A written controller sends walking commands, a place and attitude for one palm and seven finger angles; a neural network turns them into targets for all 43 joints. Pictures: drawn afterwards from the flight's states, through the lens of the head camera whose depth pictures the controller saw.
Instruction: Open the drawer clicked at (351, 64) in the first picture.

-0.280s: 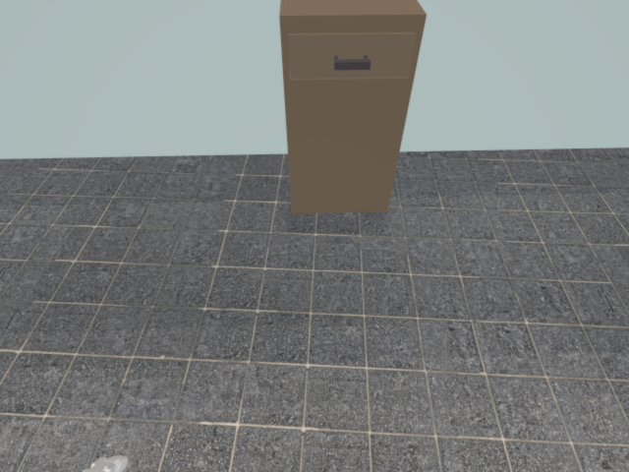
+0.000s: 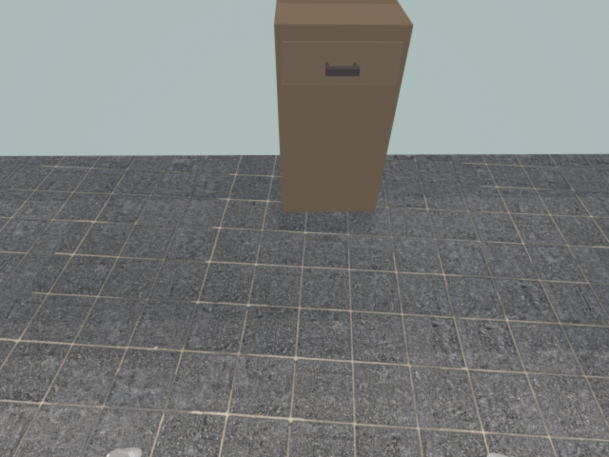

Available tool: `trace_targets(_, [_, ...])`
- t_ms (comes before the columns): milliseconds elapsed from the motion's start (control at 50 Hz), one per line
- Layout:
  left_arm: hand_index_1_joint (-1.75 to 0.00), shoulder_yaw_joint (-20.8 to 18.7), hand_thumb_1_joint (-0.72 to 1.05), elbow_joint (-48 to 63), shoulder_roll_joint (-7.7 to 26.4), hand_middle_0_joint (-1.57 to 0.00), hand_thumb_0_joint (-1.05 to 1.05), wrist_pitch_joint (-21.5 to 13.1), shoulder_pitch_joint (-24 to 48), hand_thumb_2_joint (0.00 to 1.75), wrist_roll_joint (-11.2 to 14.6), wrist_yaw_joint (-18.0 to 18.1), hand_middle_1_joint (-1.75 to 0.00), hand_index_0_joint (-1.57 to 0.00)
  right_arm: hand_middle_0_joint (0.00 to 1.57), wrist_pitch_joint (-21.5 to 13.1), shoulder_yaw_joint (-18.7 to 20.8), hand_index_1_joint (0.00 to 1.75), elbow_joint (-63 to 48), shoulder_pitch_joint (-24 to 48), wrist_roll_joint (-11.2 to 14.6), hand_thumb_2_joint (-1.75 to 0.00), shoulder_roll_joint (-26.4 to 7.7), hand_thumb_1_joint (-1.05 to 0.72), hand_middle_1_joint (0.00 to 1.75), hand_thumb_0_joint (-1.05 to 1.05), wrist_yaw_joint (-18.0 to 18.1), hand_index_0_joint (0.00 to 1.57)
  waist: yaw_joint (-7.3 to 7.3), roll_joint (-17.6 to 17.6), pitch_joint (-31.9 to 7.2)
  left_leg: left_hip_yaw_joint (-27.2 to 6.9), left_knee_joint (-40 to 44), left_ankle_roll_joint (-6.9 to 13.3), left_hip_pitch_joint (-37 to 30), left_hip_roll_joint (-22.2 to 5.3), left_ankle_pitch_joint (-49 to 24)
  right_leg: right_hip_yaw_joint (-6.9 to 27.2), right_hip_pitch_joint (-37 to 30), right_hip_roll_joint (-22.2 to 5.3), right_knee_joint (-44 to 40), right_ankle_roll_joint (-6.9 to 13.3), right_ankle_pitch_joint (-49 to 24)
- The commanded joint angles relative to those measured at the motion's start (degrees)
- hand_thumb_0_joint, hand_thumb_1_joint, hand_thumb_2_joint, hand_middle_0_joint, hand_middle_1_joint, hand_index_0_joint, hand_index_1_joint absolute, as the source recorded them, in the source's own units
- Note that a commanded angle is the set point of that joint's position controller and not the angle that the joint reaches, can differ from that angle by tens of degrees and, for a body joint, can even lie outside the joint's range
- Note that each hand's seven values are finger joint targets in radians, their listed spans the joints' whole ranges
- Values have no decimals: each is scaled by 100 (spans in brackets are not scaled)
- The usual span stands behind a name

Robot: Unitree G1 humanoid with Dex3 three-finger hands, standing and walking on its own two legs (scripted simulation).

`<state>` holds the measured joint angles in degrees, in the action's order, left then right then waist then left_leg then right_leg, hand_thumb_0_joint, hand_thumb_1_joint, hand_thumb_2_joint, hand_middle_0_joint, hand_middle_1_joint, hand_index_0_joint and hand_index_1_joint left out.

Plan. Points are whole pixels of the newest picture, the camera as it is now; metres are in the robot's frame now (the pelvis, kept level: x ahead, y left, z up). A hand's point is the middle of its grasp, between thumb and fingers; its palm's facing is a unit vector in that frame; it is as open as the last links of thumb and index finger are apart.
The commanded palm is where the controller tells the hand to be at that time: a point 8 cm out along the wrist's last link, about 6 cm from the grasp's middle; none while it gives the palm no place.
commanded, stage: stand and wait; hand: left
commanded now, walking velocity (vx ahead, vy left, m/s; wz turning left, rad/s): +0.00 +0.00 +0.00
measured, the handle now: (341, 68) +1.31 -0.04 -0.06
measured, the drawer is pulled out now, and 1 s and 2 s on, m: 0.00 0.00 0.00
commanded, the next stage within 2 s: look at it before walking up in 0.54 s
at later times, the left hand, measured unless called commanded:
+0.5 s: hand out of the picture +0.05 +0.24 -0.15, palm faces -0.02 -0.94 -0.34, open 7.4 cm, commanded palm none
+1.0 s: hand out of the picture +0.06 +0.24 -0.15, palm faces -0.04 -0.95 -0.32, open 7.4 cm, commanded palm none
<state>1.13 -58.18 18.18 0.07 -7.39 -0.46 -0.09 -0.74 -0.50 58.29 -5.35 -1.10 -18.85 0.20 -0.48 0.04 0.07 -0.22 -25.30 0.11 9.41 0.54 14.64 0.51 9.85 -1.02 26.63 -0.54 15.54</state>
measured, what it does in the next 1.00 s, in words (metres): stands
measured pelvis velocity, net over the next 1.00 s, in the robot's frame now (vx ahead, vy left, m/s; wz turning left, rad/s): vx -0.01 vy -0.01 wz -0.01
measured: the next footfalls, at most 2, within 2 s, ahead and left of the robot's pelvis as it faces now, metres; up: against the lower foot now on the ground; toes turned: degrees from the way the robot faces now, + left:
left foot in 1.96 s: +0.30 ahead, +0.09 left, +0.00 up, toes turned -14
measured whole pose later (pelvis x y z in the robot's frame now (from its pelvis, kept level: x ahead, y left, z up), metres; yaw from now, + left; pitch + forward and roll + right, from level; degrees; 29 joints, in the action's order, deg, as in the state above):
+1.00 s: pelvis -0.01 -0.01 +0.01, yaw -1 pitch -2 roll +0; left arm 0.9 -62.2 18.9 -0.4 -8.7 -0.5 -0.1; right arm -0.6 -0.5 63.8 -7.5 -0.7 -19.2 0.0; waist -0.2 -0.2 1.0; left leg 0.1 -21.2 -0.5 8.3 -0.5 11.4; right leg 0.8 8.8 -0.1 22.1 0.0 11.8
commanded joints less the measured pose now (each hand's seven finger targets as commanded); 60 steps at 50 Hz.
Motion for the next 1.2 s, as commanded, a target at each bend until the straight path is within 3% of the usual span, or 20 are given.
trace_targets(0, [-30, -330, 90, 371, 1274, -20, 0, -126, 225, 90, -18, 89, -30, -20, 20, -143, 307, 30, -333, 257, 32, -90, -1172, -90, 30, 0, 83, 20, 35, -27, -325, -519, 363, 216, -132, -655, -1410, 443, -85, -541, -430, 250, -1236])
trace_targets(640, [-30, -286, 90, -27, 1284, -20, 0, -143, 113, 90, -20, 73, -30, -20, 20, -126, 247, 30, 172, 58, 58, -90, -1188, -90, 30, 0, 48, 20, 35, -104, -84, -552, 708, 143, -92, -698, -790, 605, 15, -556, -856, 235, -595])
trace_targets(1180, [-30, -269, 90, -73, 1259, -20, 0, -148, 52, 90, -15, 78, -30, -20, 20, -143, 228, 30, 199, 55, 76, -90, -1200, -90, 30, 0, 59, 20, 21, -10, -166, -560, 779, 142, -254, -759, -1224, 519, -180, -569, -834, 204, -1111])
